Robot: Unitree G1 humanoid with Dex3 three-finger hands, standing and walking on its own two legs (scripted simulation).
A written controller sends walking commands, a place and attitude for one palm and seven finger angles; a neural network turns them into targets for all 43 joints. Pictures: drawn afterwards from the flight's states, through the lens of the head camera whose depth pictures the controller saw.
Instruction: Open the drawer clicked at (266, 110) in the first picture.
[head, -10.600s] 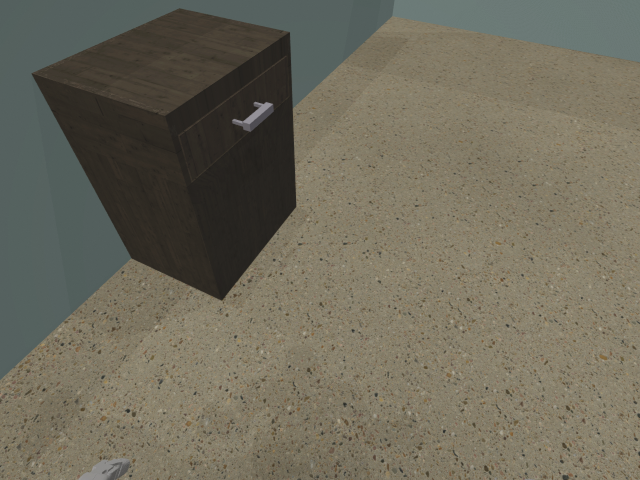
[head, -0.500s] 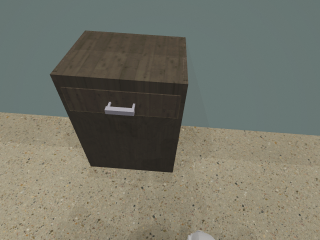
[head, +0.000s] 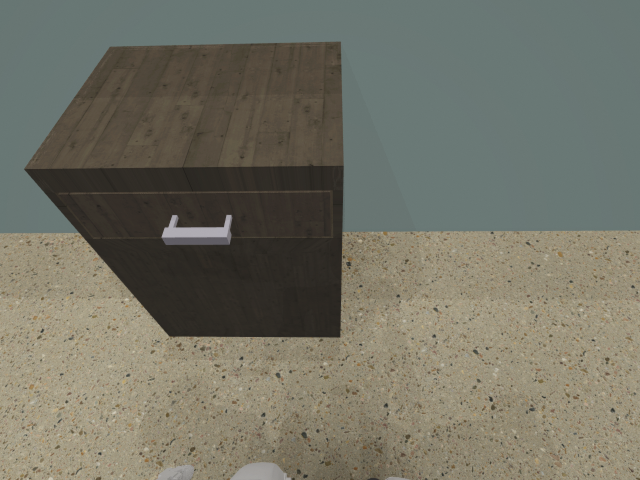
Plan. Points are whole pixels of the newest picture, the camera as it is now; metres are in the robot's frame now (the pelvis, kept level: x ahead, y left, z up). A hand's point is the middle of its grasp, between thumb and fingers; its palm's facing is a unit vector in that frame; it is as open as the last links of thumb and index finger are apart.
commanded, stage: come to a stop and stand still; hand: left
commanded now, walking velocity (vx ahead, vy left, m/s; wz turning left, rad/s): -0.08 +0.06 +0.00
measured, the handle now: (199, 227) +0.57 +0.28 -0.14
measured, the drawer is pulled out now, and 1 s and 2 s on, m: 0.00 0.00 0.00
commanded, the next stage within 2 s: look again from close up in 0.72 s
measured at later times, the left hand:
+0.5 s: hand out of the picture -0.04 +0.28 -0.16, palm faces +0.04 -0.96 -0.27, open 7.4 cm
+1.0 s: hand out of the picture -0.04 +0.26 -0.17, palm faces +0.01 -0.98 -0.20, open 7.3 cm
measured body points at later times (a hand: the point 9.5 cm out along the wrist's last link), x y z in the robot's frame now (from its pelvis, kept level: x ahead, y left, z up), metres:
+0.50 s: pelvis -0.05 +0.09 +0.00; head -0.06 +0.05 +0.44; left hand -0.04 +0.33 -0.14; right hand +0.03 -0.14 -0.16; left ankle -0.03 +0.15 -0.74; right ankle +0.00 -0.03 -0.74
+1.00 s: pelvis -0.04 +0.09 +0.00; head -0.04 +0.07 +0.45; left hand -0.04 +0.31 -0.15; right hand -0.07 -0.13 -0.16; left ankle -0.03 +0.15 -0.74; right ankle +0.00 -0.03 -0.74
